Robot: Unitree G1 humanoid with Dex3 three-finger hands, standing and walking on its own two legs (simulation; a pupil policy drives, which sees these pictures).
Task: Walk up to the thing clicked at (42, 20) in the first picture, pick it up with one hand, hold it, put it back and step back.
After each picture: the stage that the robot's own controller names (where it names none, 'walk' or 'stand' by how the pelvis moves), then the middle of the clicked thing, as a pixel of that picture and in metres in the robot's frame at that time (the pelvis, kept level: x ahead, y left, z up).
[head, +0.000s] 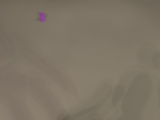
stand; (42, 17) +1.95 +0.48 -0.72
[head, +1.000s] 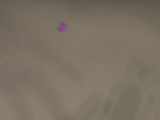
walk; (62, 27) +1.84 +0.13 -0.69
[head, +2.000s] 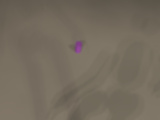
walk; (78, 47) +1.21 -0.03 -0.69
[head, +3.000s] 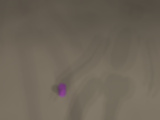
walk; (62, 90) +0.77 +0.08 -0.71
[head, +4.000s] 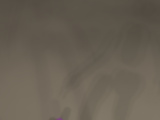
walk; out of the picture +0.52 +0.15 -0.71
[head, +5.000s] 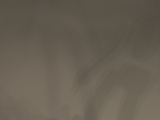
stand; out of the picture +0.41 +0.09 -0.71
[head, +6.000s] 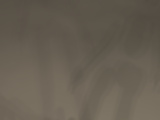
stand; out of the picture +0.39 +0.10 -0.72
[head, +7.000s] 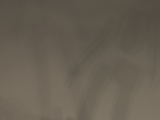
stand; out of the picture +0.38 +0.12 -0.72
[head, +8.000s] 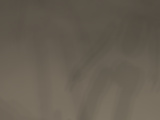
stand; out of the picture +0.38 +0.12 -0.73
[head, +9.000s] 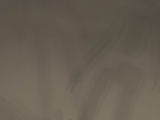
stand; out of the picture +0.38 +0.12 -0.73
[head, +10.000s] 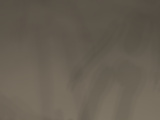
stand; out of the picture +0.37 +0.11 -0.73
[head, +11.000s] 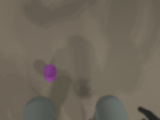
go down; (50, 73) +0.46 +0.11 -0.42
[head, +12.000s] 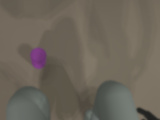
go down; (38, 58) +0.48 +0.13 -0.31
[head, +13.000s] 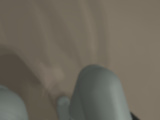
close in; out of the picture +0.47 +0.17 -0.24
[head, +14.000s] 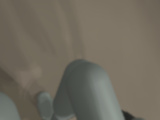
close; out of the picture +0.47 +0.19 -0.23
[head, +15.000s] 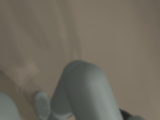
lift; out of the picture +0.47 +0.18 -0.24
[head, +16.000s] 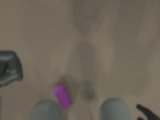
lift; (63, 96) +0.36 +0.07 -0.45
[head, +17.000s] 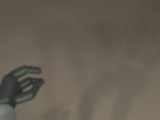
hold; out of the picture +0.30 +0.09 -0.70
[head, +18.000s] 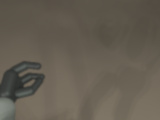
hold; out of the picture +0.28 +0.12 -0.71
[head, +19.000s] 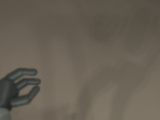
stand; out of the picture +0.28 +0.13 -0.69
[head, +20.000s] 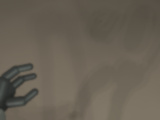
stand; out of the picture +0.28 +0.15 -0.67
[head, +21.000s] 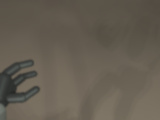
stand; out of the picture +0.26 +0.16 -0.70
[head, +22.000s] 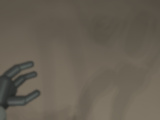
stand; out of the picture +0.26 +0.17 -0.68
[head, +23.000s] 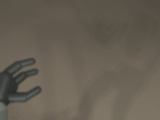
stand; out of the picture +0.26 +0.17 -0.69
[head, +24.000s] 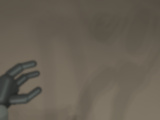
stand; out of the picture +0.25 +0.17 -0.69
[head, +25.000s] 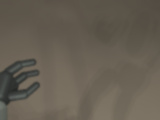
stand; out of the picture +0.25 +0.18 -0.70
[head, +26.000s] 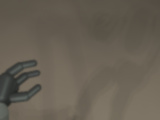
stand; out of the picture +0.25 +0.18 -0.69
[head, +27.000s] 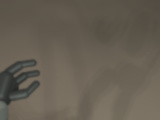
stand; out of the picture +0.25 +0.18 -0.70
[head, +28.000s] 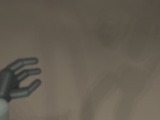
stand; out of the picture +0.24 +0.18 -0.71
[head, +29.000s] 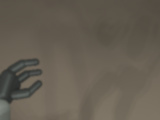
stand; out of the picture +0.25 +0.19 -0.70
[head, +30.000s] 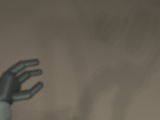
close; out of the picture +0.25 +0.19 -0.69
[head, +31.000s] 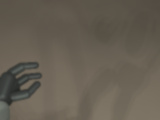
stand; out of the picture +0.24 +0.19 -0.70
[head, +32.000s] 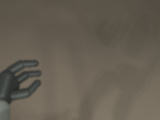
stand; out of the picture +0.24 +0.19 -0.70
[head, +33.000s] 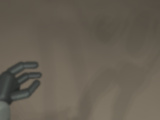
close; out of the picture +0.25 +0.20 -0.70
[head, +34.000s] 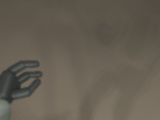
close; out of the picture +0.25 +0.19 -0.70
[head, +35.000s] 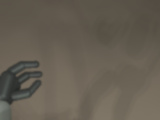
close; out of the picture +0.24 +0.19 -0.70
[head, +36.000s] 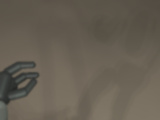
crouch; out of the picture +0.25 +0.19 -0.70
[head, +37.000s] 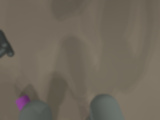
lower; (26, 108) +0.31 +0.20 -0.44
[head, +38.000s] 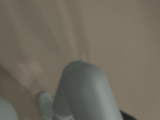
lower; out of the picture +0.29 +0.23 -0.27
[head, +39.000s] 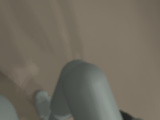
lower; out of the picture +0.29 +0.24 -0.26
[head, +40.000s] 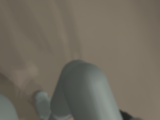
lower; out of the picture +0.29 +0.24 -0.26
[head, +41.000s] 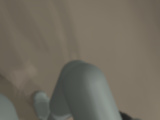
lower; out of the picture +0.29 +0.23 -0.26
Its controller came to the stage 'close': yes
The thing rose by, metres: 0.01
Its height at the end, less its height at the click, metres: -0.02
